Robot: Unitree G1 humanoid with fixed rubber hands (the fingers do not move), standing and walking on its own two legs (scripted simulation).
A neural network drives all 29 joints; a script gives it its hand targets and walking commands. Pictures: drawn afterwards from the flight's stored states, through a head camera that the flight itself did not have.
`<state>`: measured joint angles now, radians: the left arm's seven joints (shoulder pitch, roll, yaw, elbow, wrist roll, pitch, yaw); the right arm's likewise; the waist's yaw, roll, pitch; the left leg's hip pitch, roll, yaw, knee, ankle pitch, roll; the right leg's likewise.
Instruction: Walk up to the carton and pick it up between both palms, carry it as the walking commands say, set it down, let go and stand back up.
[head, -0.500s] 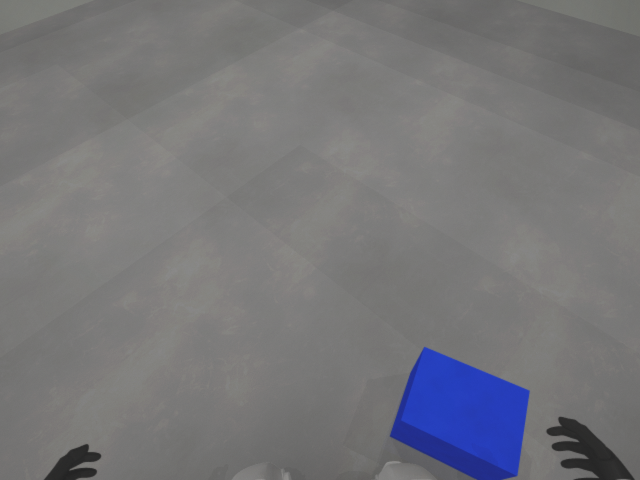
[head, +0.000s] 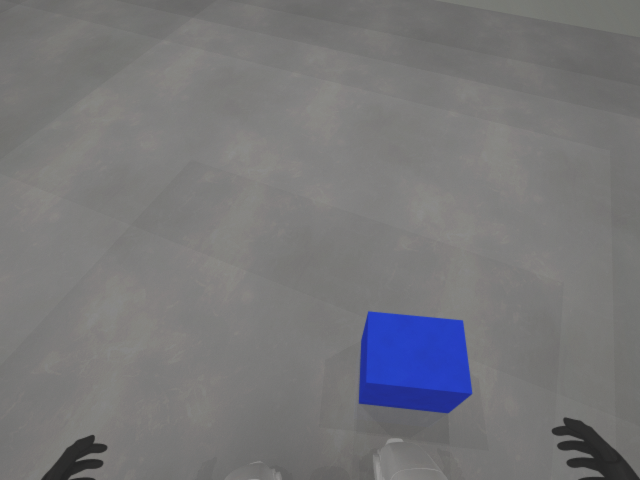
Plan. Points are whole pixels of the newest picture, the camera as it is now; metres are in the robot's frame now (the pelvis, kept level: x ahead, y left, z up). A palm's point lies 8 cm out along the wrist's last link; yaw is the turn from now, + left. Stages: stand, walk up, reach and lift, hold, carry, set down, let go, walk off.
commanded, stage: walk up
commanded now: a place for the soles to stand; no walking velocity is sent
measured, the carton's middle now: (409, 363) +0.45 -0.24 -0.64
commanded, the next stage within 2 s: none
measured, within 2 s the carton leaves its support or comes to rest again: neither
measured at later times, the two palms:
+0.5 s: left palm (88, 417) +0.21 +0.32 -0.07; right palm out of the picture +0.04 -0.33 -0.07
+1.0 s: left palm (128, 373) +0.26 +0.28 -0.07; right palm out of the picture -0.01 -0.33 -0.08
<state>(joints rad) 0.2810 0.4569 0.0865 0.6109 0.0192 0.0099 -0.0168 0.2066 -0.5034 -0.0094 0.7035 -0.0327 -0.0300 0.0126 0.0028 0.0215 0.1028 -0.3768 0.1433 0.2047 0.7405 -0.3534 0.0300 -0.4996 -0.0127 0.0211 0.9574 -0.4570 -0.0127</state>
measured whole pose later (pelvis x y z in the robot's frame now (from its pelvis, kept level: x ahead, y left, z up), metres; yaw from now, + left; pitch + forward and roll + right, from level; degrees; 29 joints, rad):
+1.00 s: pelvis +0.04 +0.02 -0.01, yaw -23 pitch -1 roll -1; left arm 0.29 0.46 0.09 0.64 0.02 -0.03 0.00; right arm 0.30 -0.51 -0.01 0.70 -0.03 -0.06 0.00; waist 0.00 0.01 0.07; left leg -0.37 0.12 0.14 0.81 -0.41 0.02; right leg -0.47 0.01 0.04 0.90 -0.46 -0.02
